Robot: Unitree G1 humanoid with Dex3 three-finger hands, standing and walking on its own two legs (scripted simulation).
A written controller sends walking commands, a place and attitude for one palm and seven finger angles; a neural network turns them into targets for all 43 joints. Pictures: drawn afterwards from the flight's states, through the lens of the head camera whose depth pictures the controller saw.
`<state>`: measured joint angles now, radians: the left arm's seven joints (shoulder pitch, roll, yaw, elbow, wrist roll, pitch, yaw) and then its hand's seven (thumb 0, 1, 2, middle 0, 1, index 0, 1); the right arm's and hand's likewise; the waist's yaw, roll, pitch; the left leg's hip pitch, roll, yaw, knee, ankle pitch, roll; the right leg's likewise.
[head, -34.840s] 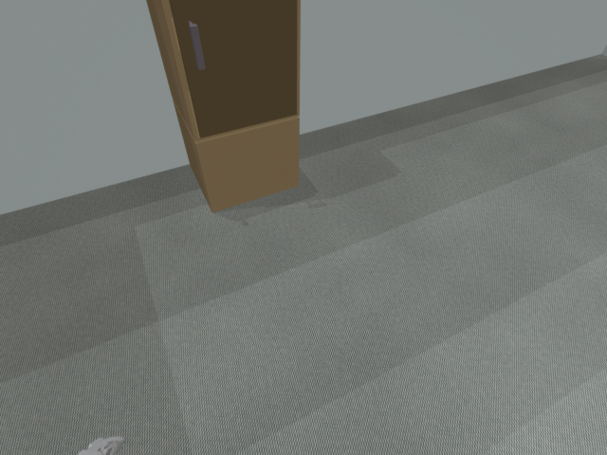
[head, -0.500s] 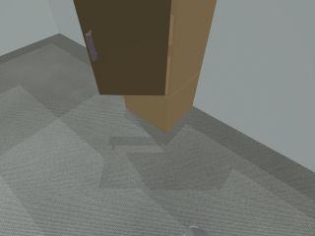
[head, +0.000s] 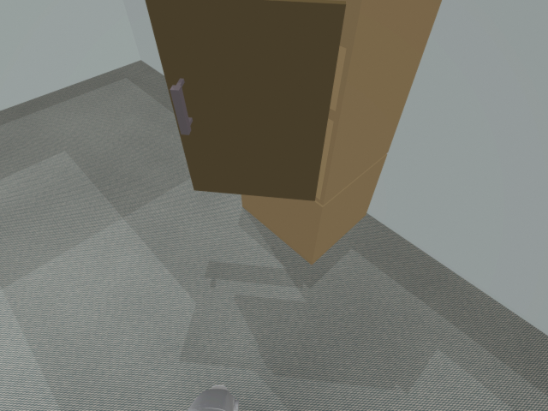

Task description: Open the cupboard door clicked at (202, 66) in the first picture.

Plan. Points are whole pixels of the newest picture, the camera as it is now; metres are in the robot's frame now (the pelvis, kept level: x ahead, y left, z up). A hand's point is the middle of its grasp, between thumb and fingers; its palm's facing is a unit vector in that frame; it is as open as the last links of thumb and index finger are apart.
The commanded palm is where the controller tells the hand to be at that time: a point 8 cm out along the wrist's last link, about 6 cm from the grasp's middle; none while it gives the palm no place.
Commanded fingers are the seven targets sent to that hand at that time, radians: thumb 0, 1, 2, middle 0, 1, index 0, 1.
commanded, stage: take the last steps up to it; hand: left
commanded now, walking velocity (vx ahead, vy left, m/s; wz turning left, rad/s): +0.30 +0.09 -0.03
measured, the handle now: (183, 106) +0.78 +0.31 -0.01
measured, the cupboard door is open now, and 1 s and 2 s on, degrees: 39 39 39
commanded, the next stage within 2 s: come to a stop and stand still in 0.40 s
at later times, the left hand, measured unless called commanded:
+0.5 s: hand (155, 340) +0.25 +0.25 -0.17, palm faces -0.02 -0.98 -0.19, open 7.4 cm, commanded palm none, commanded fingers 0.00 0.90 0.90 -0.20 -0.30 -0.20 -0.30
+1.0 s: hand (157, 345) +0.25 +0.25 -0.19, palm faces -0.01 -0.97 -0.23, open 7.3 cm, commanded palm none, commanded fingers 0.00 0.90 0.90 -0.20 -0.30 -0.20 -0.30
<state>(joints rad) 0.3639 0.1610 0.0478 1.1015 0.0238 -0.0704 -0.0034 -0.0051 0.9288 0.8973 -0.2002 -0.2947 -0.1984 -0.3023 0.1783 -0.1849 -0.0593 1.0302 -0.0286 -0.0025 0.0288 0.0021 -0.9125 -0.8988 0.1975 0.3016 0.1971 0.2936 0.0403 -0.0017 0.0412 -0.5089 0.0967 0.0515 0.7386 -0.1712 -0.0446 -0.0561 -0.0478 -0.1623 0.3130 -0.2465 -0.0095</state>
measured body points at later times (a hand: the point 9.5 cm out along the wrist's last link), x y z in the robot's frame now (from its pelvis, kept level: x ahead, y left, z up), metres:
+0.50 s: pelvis +0.15 +0.07 -0.01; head +0.18 +0.08 +0.44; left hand +0.25 +0.31 -0.15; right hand +0.13 -0.16 -0.16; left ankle +0.13 +0.15 -0.75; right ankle +0.22 -0.05 -0.71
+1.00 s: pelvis +0.18 +0.07 -0.02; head +0.20 +0.07 +0.43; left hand +0.25 +0.30 -0.17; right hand +0.20 -0.16 -0.17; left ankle +0.18 +0.18 -0.75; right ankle +0.22 -0.04 -0.75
